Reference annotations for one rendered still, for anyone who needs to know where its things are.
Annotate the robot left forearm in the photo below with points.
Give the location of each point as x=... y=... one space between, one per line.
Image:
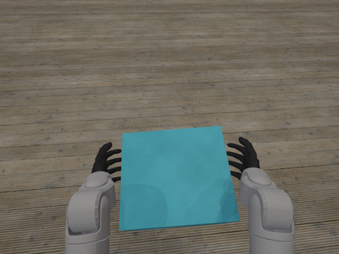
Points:
x=88 y=216

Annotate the left robot hand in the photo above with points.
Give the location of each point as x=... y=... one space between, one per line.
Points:
x=101 y=162

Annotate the robot right forearm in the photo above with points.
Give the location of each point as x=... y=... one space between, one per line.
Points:
x=270 y=214

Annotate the carton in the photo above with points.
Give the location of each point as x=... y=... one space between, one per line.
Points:
x=175 y=178

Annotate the right robot hand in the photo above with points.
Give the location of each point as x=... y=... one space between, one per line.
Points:
x=249 y=157

